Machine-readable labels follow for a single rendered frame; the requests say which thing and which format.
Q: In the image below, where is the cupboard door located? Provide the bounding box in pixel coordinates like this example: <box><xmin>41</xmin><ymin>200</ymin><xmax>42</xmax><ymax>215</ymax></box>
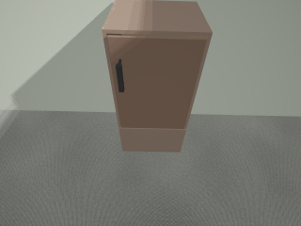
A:
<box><xmin>107</xmin><ymin>35</ymin><xmax>207</xmax><ymax>129</ymax></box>

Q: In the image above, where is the handle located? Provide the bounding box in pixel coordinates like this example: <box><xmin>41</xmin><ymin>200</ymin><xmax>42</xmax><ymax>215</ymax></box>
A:
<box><xmin>116</xmin><ymin>59</ymin><xmax>124</xmax><ymax>92</ymax></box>

